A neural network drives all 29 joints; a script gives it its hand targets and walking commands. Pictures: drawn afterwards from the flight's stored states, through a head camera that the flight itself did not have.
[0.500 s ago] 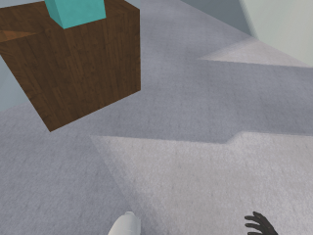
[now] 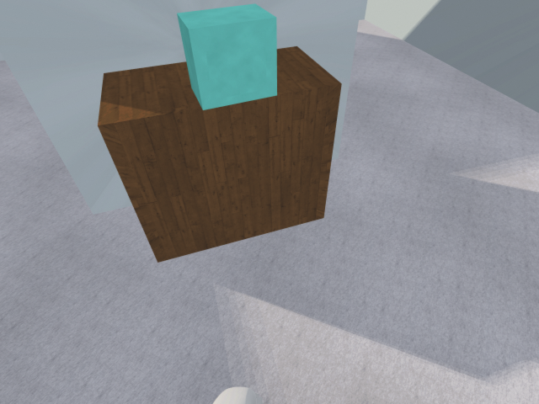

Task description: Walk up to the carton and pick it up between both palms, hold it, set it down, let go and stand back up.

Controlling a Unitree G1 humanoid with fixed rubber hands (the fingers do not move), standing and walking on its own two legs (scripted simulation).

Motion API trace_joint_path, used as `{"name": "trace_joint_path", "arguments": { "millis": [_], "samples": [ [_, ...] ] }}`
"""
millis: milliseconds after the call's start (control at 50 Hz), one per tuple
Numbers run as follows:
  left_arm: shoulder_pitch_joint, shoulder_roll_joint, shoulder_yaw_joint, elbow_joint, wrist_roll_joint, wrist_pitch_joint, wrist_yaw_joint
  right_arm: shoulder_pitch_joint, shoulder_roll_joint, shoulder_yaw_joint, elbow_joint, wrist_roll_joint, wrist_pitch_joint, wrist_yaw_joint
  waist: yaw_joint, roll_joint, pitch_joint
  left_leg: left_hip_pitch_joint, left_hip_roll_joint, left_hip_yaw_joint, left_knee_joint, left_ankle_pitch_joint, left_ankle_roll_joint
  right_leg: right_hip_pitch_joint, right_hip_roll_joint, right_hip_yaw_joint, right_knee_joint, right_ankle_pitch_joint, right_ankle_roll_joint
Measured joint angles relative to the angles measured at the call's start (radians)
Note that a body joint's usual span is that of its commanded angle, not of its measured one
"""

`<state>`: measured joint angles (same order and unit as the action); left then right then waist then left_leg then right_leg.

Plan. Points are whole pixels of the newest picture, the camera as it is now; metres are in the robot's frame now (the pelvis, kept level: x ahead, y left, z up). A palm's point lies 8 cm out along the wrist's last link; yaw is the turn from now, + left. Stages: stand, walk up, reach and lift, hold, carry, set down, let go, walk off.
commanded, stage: walk up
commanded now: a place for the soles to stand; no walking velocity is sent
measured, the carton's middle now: (229, 56) +1.10 +0.21 +0.10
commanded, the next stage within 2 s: none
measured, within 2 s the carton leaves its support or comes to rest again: neither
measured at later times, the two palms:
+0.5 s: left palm (160, 309) +0.31 +0.25 -0.09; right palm (438, 322) +0.31 -0.26 -0.09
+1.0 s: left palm (155, 302) +0.35 +0.29 -0.14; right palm (368, 196) +0.63 -0.18 -0.08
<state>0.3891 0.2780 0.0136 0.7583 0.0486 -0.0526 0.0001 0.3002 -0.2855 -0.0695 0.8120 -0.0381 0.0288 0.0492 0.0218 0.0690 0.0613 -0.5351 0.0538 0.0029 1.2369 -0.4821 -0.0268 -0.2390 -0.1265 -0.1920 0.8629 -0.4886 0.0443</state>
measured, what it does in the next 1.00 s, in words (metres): walks ahead, turning left: left foot, then right foot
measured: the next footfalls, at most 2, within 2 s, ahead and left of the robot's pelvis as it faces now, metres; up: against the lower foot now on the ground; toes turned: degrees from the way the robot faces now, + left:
left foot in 0.10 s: +0.22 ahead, +0.13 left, +0.00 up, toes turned +9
right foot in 0.54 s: +0.45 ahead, -0.15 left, +0.00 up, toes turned +4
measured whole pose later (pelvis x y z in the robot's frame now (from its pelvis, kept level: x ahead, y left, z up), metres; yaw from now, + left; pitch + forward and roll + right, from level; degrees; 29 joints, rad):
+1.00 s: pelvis +0.44 +0.02 +0.00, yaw +21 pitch -5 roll -1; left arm 0.37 0.35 0.03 0.80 0.04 0.06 -0.03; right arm 0.28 -0.22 -0.03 0.68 -0.04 -0.04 -0.03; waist 0.03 -0.07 0.11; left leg -0.43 0.01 0.05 0.93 -0.40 0.04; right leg -0.44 -0.08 -0.04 1.36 -0.50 -0.01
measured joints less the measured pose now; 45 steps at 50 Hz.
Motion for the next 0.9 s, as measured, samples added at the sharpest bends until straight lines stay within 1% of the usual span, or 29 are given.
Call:
{"name": "trace_joint_path", "arguments": {
  "millis": [40, 80, 100, 120, 140, 160, 180, 200, 240, 260, 300, 360, 420, 480, 520, 540, 560, 580, 600, 620, 660, 700, 740, 800, 820, 840, 860, 880, 900],
  "samples": [
    [0.009, 0.014, 0.005, 0.020, 0.000, -0.001, 0.001, -0.018, -0.005, -0.003, -0.019, 0.013, -0.010, 0.006, 0.016, -0.001, 0.026, -0.010, 0.026, 0.007, -0.118, 0.005, 0.009, 0.054, -0.005, -0.029, -0.034, -0.013, 0.005],
    [0.020, 0.034, 0.011, 0.037, 0.001, 0.004, 0.002, -0.036, -0.001, -0.003, -0.038, 0.022, -0.024, 0.011, 0.029, -0.018, 0.050, 0.001, 0.043, 0.020, -0.265, 0.040, 0.023, 0.102, -0.018, -0.051, -0.055, -0.036, 0.011],
    [0.027, 0.046, 0.014, 0.045, 0.001, 0.008, 0.002, -0.042, 0.004, -0.003, -0.049, 0.024, -0.032, 0.013, 0.033, -0.033, 0.057, 0.016, 0.046, 0.032, -0.340, 0.094, 0.034, 0.121, -0.028, -0.060, -0.058, -0.052, 0.014],
    [0.035, 0.058, 0.018, 0.056, 0.000, 0.014, 0.001, -0.047, 0.012, -0.004, -0.059, 0.024, -0.041, 0.013, 0.039, -0.057, 0.064, 0.034, 0.037, 0.049, -0.375, 0.199, 0.045, 0.134, -0.047, -0.061, -0.048, -0.075, 0.012],
    [0.042, 0.069, 0.022, 0.067, -0.003, 0.021, 0.001, -0.052, 0.021, -0.005, -0.067, 0.020, -0.050, 0.011, 0.043, -0.090, 0.069, 0.047, 0.016, 0.068, -0.378, 0.250, 0.054, 0.138, -0.076, -0.050, -0.021, -0.102, 0.001],
    [0.049, 0.074, 0.023, 0.077, -0.008, 0.031, -0.002, -0.055, 0.027, -0.005, -0.076, 0.015, -0.059, 0.005, 0.043, -0.120, 0.070, 0.056, -0.009, 0.081, -0.363, 0.209, 0.064, 0.121, -0.102, -0.024, 0.038, -0.103, -0.018],
    [0.055, 0.070, 0.023, 0.080, -0.015, 0.044, -0.009, -0.055, 0.026, -0.002, -0.087, 0.011, -0.065, -0.005, 0.034, -0.127, 0.064, 0.052, -0.022, 0.077, -0.338, 0.143, 0.071, 0.081, -0.101, 0.014, 0.133, -0.078, -0.038],
    [0.056, 0.068, 0.020, 0.078, -0.021, 0.060, -0.018, -0.056, 0.027, 0.003, -0.091, 0.012, -0.066, -0.018, 0.021, -0.127, 0.058, 0.048, -0.028, 0.067, -0.316, 0.112, 0.073, 0.036, -0.072, 0.066, 0.233, -0.061, -0.047],
    [0.044, 0.073, 0.013, 0.067, -0.023, 0.079, -0.033, -0.049, 0.039, 0.017, -0.090, 0.017, -0.060, -0.047, 0.002, -0.136, 0.055, 0.072, -0.035, 0.052, -0.319, 0.114, 0.068, -0.058, -0.011, 0.146, 0.415, -0.015, -0.058],
    [0.031, 0.075, 0.013, 0.059, -0.023, 0.080, -0.037, -0.041, 0.045, 0.025, -0.087, 0.015, -0.056, -0.061, -0.003, -0.143, 0.055, 0.093, -0.039, 0.046, -0.330, 0.103, 0.064, -0.104, 0.006, 0.162, 0.478, 0.012, -0.062],
    [0.001, 0.070, 0.016, 0.028, -0.020, 0.070, -0.042, -0.021, 0.057, 0.038, -0.076, 0.010, -0.053, -0.076, -0.013, -0.152, 0.056, 0.139, -0.043, 0.032, -0.365, 0.084, 0.054, -0.188, 0.018, 0.160, 0.522, 0.036, -0.064],
    [-0.044, 0.054, 0.021, -0.030, -0.022, 0.051, -0.049, 0.013, 0.071, 0.052, -0.046, 0.007, -0.056, -0.073, -0.023, -0.164, 0.052, 0.211, -0.048, 0.016, -0.430, 0.077, 0.041, -0.277, 0.009, 0.150, 0.426, 0.052, -0.054],
    [-0.087, 0.028, 0.022, -0.076, -0.031, 0.041, -0.059, 0.041, 0.078, 0.056, -0.024, 0.001, -0.063, -0.065, -0.035, -0.163, 0.045, 0.267, -0.050, -0.001, -0.480, 0.064, 0.030, -0.318, -0.008, 0.147, 0.210, 0.090, -0.047],
    [-0.109, -0.001, 0.017, -0.109, -0.032, 0.025, -0.068, 0.058, 0.067, 0.049, -0.015, -0.003, -0.064, -0.055, -0.053, -0.140, 0.037, 0.302, -0.042, -0.021, -0.476, 0.019, 0.012, -0.306, -0.012, 0.147, 0.002, 0.189, -0.058],
    [-0.097, -0.012, 0.015, -0.126, -0.027, 0.009, -0.070, 0.072, 0.056, 0.041, -0.012, -0.003, -0.057, -0.049, -0.062, -0.117, 0.021, 0.315, -0.030, -0.042, -0.429, -0.042, -0.002, -0.257, -0.001, 0.139, -0.092, 0.259, -0.063],
    [-0.088, -0.019, 0.016, -0.129, -0.022, 0.001, -0.067, 0.079, 0.048, 0.036, -0.012, -0.004, -0.053, -0.046, -0.059, -0.095, 0.012, 0.315, -0.014, -0.057, -0.386, -0.084, -0.002, -0.242, 0.013, 0.128, -0.086, 0.254, -0.052],
    [-0.082, -0.028, 0.016, -0.129, -0.015, -0.005, -0.060, 0.081, 0.038, 0.031, -0.011, -0.004, -0.048, -0.044, -0.055, -0.060, 0.010, 0.306, 0.007, -0.082, -0.322, -0.120, 0.010, -0.240, 0.031, 0.105, -0.040, 0.222, -0.037],
    [-0.074, -0.030, 0.010, -0.131, -0.007, -0.008, -0.052, 0.082, 0.033, 0.029, -0.012, -0.003, -0.041, -0.042, -0.052, -0.040, 0.007, 0.281, 0.010, -0.106, -0.229, -0.127, 0.023, -0.240, 0.036, 0.086, 0.010, 0.179, -0.027],
    [-0.067, -0.028, 0.003, -0.127, -0.005, -0.007, -0.043, 0.082, 0.030, 0.030, -0.016, -0.003, -0.032, -0.041, -0.045, -0.032, 0.006, 0.249, -0.003, -0.118, -0.128, -0.121, 0.025, -0.233, 0.034, 0.074, 0.047, 0.138, -0.023],
    [-0.062, -0.027, -0.005, -0.117, -0.008, -0.002, -0.034, 0.078, 0.026, 0.031, -0.021, -0.005, -0.023, -0.041, -0.040, -0.025, 0.009, 0.214, -0.015, -0.115, -0.031, -0.105, 0.023, -0.218, 0.029, 0.065, 0.066, 0.114, -0.019],
    [-0.055, -0.025, -0.013, -0.091, -0.012, 0.007, -0.022, 0.058, 0.016, 0.029, -0.033, -0.009, -0.012, -0.040, -0.033, -0.012, 0.024, 0.137, -0.027, -0.082, 0.114, -0.050, 0.017, -0.175, 0.018, 0.043, 0.077, 0.076, -0.018],
    [-0.048, -0.022, -0.016, -0.066, -0.010, 0.011, -0.015, 0.031, 0.006, 0.021, -0.047, -0.006, -0.012, -0.037, -0.025, 0.001, 0.046, 0.067, -0.026, -0.046, 0.157, -0.031, 0.013, -0.125, 0.008, 0.015, 0.065, 0.043, -0.017],
    [-0.039, -0.013, -0.016, -0.043, -0.009, 0.013, -0.009, 0.003, 0.002, 0.014, -0.067, 0.004, -0.018, -0.032, -0.012, 0.006, 0.067, 0.019, -0.017, -0.018, 0.101, -0.054, 0.014, -0.080, 0.000, -0.009, 0.042, 0.030, -0.014],
    [-0.025, 0.016, -0.011, -0.014, -0.004, 0.021, -0.001, -0.039, 0.007, 0.010, -0.108, 0.022, -0.034, -0.023, 0.009, -0.012, 0.096, -0.006, 0.000, 0.011, -0.112, -0.077, 0.026, -0.030, -0.015, -0.033, 0.017, 0.007, -0.009],
    [-0.020, 0.028, -0.008, -0.005, -0.004, 0.026, 0.000, -0.050, 0.012, 0.010, -0.120, 0.027, -0.043, -0.020, 0.017, -0.025, 0.101, 0.002, 0.003, 0.020, -0.208, -0.042, 0.035, -0.020, -0.022, -0.036, 0.017, -0.005, -0.006],
    [-0.013, 0.040, -0.006, 0.004, -0.006, 0.031, 0.000, -0.057, 0.017, 0.009, -0.133, 0.028, -0.054, -0.018, 0.024, -0.039, 0.102, 0.019, 0.002, 0.029, -0.303, 0.030, 0.045, -0.013, -0.031, -0.037, 0.026, -0.022, -0.003],
    [-0.008, 0.052, -0.002, 0.016, -0.007, 0.037, -0.002, -0.062, 0.025, 0.006, -0.143, 0.027, -0.065, -0.017, 0.030, -0.065, 0.105, 0.034, -0.011, 0.043, -0.340, 0.156, 0.057, -0.011, -0.050, -0.028, 0.050, -0.047, -0.007],
    [-0.003, 0.062, 0.003, 0.029, -0.008, 0.044, -0.005, -0.065, 0.034, 0.005, -0.150, 0.022, -0.076, -0.020, 0.035, -0.096, 0.105, 0.041, -0.031, 0.062, -0.332, 0.187, 0.068, -0.019, -0.073, -0.006, 0.091, -0.073, -0.023],
    [0.002, 0.063, 0.006, 0.039, -0.011, 0.055, -0.010, -0.061, 0.037, 0.007, -0.157, 0.014, -0.082, -0.027, 0.033, -0.110, 0.095, 0.039, -0.042, 0.069, -0.307, 0.163, 0.076, -0.043, -0.074, 0.025, 0.154, -0.071, -0.041]
  ]
}}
